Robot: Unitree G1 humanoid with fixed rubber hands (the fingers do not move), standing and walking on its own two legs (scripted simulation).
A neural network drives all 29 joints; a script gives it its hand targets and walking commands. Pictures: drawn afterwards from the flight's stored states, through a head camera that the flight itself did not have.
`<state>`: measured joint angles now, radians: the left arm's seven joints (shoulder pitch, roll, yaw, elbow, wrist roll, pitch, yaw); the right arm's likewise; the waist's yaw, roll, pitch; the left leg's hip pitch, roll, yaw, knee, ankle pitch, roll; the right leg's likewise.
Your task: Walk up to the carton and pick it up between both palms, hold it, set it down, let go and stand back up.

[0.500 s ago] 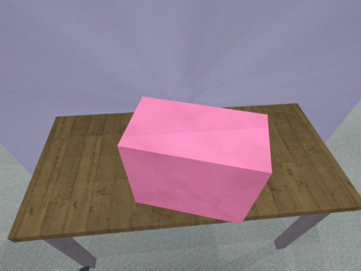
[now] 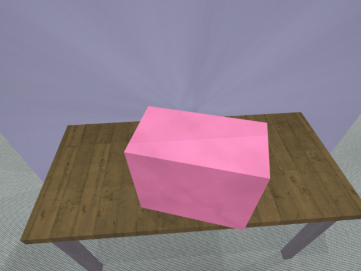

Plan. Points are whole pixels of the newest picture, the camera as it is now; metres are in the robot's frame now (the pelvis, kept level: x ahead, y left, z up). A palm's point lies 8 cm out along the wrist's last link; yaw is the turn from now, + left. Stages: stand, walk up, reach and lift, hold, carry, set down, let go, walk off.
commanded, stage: stand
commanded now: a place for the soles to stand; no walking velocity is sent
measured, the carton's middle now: (197, 169) +0.41 -0.02 -0.05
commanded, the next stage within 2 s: reach and lift in 0.04 s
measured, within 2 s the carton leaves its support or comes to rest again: neither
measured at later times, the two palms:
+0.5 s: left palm out of the picture +0.15 +0.23 -0.09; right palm out of the picture +0.12 -0.24 -0.09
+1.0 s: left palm (72, 262) +0.17 +0.26 -0.07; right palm (294, 270) +0.16 -0.22 -0.07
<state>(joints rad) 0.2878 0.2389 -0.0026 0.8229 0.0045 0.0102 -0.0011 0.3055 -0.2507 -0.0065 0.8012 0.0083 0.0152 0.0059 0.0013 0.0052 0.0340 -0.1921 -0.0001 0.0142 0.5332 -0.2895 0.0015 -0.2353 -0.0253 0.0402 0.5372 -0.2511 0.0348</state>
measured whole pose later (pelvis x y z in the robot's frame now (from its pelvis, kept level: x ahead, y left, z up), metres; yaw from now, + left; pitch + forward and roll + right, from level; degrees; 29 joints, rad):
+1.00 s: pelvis +0.02 +0.01 +0.00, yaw +0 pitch -5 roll -2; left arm 0.21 0.32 0.01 0.64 -0.17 -0.17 -0.10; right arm 0.20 -0.13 -0.04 0.79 0.14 -0.37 -0.05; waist 0.02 -0.01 0.09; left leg -0.11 0.04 0.03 0.53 -0.32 0.00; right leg -0.11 -0.01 0.01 0.45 -0.24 0.04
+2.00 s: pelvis +0.00 +0.01 -0.01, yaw +3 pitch -3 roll -2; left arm -0.06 0.49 -0.18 0.76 -0.49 -0.37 -0.13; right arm -0.03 -0.18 -0.01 0.68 0.33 -0.31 -0.13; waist -0.01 -0.01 0.05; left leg -0.27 0.01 -0.02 0.68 -0.36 0.01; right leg -0.26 -0.02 0.00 0.61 -0.30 0.05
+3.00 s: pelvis +0.01 +0.01 +0.01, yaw +1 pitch +3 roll -1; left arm -0.58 0.52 -0.11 0.91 -0.45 -0.03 -0.14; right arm -0.39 -0.31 0.02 0.64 0.40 0.02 -0.13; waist -0.08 -0.01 -0.02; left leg -0.29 0.02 0.00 0.51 -0.27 0.01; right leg -0.28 -0.01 0.02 0.42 -0.20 0.04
